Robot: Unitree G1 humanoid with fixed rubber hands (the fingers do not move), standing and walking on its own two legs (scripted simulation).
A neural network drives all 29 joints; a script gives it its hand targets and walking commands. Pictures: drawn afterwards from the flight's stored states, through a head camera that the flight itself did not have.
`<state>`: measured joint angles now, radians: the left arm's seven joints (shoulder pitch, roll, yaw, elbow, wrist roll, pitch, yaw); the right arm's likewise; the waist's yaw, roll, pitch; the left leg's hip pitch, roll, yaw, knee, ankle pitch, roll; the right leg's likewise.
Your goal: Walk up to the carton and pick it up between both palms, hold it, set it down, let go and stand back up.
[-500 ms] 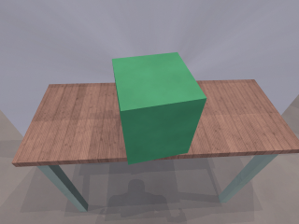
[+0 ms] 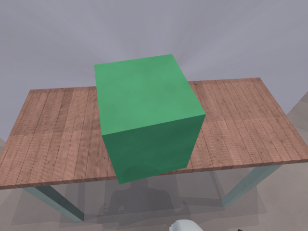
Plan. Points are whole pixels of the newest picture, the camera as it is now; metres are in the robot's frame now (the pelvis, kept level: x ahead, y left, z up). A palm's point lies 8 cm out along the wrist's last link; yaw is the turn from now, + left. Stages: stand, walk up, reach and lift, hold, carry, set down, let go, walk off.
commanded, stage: walk up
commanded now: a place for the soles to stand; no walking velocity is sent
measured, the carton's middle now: (144, 121) +0.38 +0.02 +0.07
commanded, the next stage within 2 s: reach and lift in 1.78 s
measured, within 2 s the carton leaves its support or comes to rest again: neither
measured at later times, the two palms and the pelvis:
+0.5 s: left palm out of the picture +0.02 +0.27 -0.11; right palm out of the picture +0.05 -0.28 -0.13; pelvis -0.03 -0.01 -0.01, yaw +6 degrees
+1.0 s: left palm out of the picture +0.03 +0.26 -0.11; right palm out of the picture +0.05 -0.23 -0.12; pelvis -0.01 +0.01 +0.00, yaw +2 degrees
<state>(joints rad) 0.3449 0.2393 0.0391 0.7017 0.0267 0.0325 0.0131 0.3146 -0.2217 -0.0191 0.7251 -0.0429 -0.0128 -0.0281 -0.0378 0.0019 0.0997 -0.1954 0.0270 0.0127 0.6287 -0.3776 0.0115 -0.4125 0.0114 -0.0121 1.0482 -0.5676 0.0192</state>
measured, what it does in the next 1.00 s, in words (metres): steps on the spot: right foot, then left foot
